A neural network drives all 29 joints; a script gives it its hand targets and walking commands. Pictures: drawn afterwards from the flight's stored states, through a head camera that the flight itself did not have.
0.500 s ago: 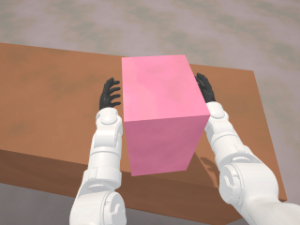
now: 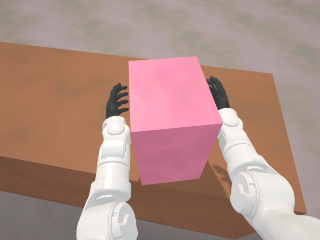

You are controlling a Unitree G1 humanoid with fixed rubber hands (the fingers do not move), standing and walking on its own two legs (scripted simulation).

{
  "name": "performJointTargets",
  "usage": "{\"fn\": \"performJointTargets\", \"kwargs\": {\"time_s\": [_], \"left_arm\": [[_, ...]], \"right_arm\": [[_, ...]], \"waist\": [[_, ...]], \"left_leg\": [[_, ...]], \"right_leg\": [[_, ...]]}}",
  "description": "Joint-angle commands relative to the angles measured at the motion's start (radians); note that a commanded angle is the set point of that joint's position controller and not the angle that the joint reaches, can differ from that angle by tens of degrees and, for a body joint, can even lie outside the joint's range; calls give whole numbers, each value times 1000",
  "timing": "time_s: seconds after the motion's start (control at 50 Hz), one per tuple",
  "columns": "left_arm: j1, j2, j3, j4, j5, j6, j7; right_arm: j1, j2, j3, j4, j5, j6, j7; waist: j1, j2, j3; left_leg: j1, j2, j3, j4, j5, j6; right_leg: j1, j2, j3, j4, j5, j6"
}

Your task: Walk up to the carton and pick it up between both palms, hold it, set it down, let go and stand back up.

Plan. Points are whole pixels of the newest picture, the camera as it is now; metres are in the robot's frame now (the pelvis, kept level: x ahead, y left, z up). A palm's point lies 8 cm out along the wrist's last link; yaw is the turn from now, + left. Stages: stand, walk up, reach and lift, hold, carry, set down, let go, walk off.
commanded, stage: set down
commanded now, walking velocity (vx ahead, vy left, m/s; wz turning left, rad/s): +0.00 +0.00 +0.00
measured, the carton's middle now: (167, 125) +0.40 +0.02 +0.02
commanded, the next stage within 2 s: none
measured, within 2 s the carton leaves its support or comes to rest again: neither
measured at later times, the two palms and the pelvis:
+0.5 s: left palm (114, 116) +0.38 +0.15 +0.09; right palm (220, 108) +0.42 -0.12 +0.08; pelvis +0.00 +0.00 +0.00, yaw +0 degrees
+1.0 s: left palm (115, 117) +0.38 +0.15 +0.08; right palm (220, 108) +0.42 -0.12 +0.08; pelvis +0.00 +0.01 +0.00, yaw +0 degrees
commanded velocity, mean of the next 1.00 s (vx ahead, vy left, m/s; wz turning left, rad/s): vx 0.00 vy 0.00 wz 0.00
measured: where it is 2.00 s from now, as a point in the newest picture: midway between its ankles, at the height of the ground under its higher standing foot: outside the picture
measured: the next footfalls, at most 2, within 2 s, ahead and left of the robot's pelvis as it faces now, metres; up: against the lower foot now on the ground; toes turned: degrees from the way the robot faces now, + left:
none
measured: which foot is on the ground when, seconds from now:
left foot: down 0.00-1.00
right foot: down 0.00-1.00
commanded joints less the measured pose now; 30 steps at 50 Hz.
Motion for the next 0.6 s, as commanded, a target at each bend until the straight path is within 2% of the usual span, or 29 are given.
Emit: {"fn": "performJointTargets", "kwargs": {"time_s": [0.0, 0.04, 0.08, 0.12, 0.14, 0.16, 0.2, 0.24, 0.28, 0.32, 0.36, 0.38, 0.42, 0.44, 0.46, 0.48, 0.52, 0.54, 0.58], "left_arm": [[-480, -444, -271, -37, 0, -45, -47], [-454, -448, -290, -50, -10, -40, -42], [-448, -452, -286, -36, -2, -33, -39], [-448, -446, -296, -54, -9, -36, -38], [-450, -446, -288, -36, -8, -37, -36], [-431, -439, -284, -45, -3, -38, -35], [-420, -440, -284, -48, -3, -40, -37], [-403, -434, -268, -36, 10, -35, -41], [-394, -428, -268, -38, 15, -39, -44], [-390, -426, -260, -34, 19, -37, -49], [-384, -429, -267, -57, 17, -45, -48], [-363, -433, -259, -51, 28, -46, -50], [-337, -427, -246, -25, 29, -42, -57], [-355, -424, -253, -46, 23, -49, -58], [-348, -415, -238, -33, 39, -46, -61], [-337, -415, -235, -27, 30, -49, -64], [-331, -403, -220, -22, 40, -52, -66], [-326, -417, -215, -30, 54, -55, -69], [-314, -406, -218, -22, 47, -54, -69]], "right_arm": [[-506, 432, 157, -72, -37, -58, 112], [-480, 416, 146, -60, -48, -61, 118], [-478, 418, 139, -65, -44, -58, 118], [-478, 410, 140, -75, -45, -60, 121], [-502, 407, 139, -92, -48, -63, 124], [-461, 405, 124, -52, -58, -57, 124], [-461, 403, 130, -74, -61, -60, 130], [-449, 405, 115, -63, -71, -53, 134], [-422, 408, 119, -59, -77, -54, 136], [-431, 398, 113, -68, -76, -58, 139], [-415, 395, 102, -55, -88, -58, 141], [-395, 405, 110, -50, -81, -62, 140], [-400, 396, 105, -51, -86, -60, 145], [-396, 391, 95, -60, -90, -65, 143], [-400, 409, 104, -68, -93, -64, 141], [-389, 392, 93, -57, -100, -61, 142], [-385, 395, 97, -61, -100, -64, 140], [-370, 415, 104, -64, -105, -67, 141], [-376, 387, 81, -64, -119, -67, 141]], "waist": [[-1, -31, -427], [-13, -32, -420], [-9, -7, -404], [-9, -18, -434], [3, -27, -430], [-19, -17, -412], [-4, -21, -408], [-7, -30, -380], [-8, -33, -365], [-10, -11, -384], [-17, -30, -362], [-17, -10, -365], [-6, -33, -322], [-18, -29, -346], [-2, -36, -325], [-12, -47, -315], [-7, -55, -313], [-2, -52, -321], [-17, -29, -313]], "left_leg": [[161, -25, 65, 18, 145, 64], [189, -24, 64, 24, 153, 63], [205, -24, 60, 26, 154, 61], [212, -22, 63, 33, 160, 64], [195, -23, 63, 28, 140, 67], [203, -21, 56, 30, 150, 62], [210, -20, 59, 32, 154, 64], [195, -22, 59, 19, 109, 68], [187, -26, 59, 20, 129, 68], [199, -26, 64, 29, 144, 67], [190, -30, 60, 24, 153, 64], [203, -26, 62, 31, 165, 63], [175, -25, 62, 22, 140, 74], [179, -29, 61, 23, 137, 71], [177, -28, 62, 22, 132, 75], [153, -32, 63, 15, 121, 76], [151, -36, 68, 19, 134, 82], [157, -31, 69, 24, 145, 79], [163, -29, 69, 22, 149, 74]], "right_leg": [[198, -59, -17, 10, 332, 113], [168, -50, -29, 6, 290, 100], [153, -46, -36, -5, 259, 99], [134, -45, -31, 2, 266, 96], [134, -44, -31, -3, 255, 98], [137, -43, -35, -5, 237, 91], [131, -42, -34, -8, 226, 92], [132, -44, -27, -16, 185, 94], [143, -48, -30, -11, 214, 95], [145, -48, -22, -5, 241, 93], [146, -46, -33, -6, 254, 96], [145, -46, -24, 2, 267, 92], [146, -50, -19, -8, 247, 94], [153, -49, -26, -2, 250, 98], [157, -57, -18, -4, 263, 102], [171, -59, -13, 0, 278, 106], [174, -53, -19, 6, 281, 108], [181, -59, -15, 10, 298, 110], [168, -54, -22, 10, 295, 106]]}}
